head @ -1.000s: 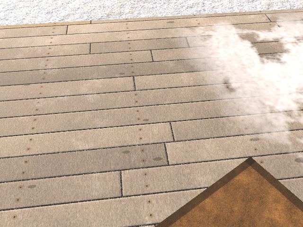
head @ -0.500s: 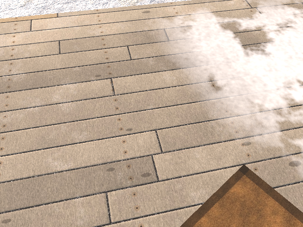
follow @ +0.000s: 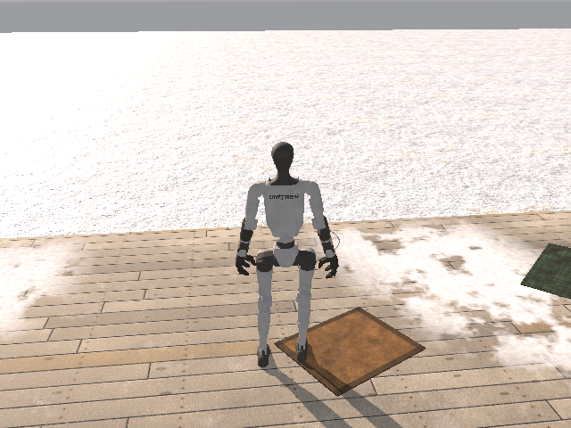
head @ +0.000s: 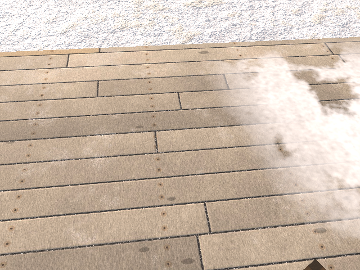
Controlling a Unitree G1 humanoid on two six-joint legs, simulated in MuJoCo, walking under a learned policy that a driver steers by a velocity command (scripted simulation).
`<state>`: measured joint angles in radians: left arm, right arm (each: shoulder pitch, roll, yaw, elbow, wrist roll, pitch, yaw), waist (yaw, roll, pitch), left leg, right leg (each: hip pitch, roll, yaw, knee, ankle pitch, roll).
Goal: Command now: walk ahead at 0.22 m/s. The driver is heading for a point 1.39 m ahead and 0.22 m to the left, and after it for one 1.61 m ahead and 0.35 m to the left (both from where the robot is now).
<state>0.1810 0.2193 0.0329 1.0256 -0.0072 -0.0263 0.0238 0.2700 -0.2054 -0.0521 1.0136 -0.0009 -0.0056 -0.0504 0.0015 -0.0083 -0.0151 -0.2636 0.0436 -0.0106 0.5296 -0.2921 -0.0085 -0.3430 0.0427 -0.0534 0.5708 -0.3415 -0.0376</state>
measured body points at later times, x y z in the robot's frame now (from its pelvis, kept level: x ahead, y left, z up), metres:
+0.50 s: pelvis +0.18 -0.03 +0.01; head +0.20 -0.04 +0.46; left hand +0.10 +0.21 -0.13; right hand +0.36 -0.27 -0.11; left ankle +0.35 +0.13 -0.69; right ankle +0.06 -0.13 -0.74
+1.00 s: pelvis +0.45 +0.02 +0.01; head +0.47 +0.02 +0.46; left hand +0.62 +0.28 -0.10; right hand +0.44 -0.24 -0.13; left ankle +0.42 +0.10 -0.74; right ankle +0.62 -0.17 -0.67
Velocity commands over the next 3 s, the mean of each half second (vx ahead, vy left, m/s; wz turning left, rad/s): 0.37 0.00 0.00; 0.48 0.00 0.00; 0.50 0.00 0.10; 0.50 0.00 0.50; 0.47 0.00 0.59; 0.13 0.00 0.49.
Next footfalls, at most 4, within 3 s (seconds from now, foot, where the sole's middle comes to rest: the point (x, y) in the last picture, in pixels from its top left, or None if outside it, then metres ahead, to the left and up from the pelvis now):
0.20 right None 0.10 -0.13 -0.78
0.66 left None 0.46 0.11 -0.78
1.22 right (217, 216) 0.77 -0.14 -0.78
1.80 left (161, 159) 1.06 0.10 -0.78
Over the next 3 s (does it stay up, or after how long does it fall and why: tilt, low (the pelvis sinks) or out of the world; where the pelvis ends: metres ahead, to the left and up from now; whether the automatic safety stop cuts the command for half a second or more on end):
stays up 1.36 0.15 -0.01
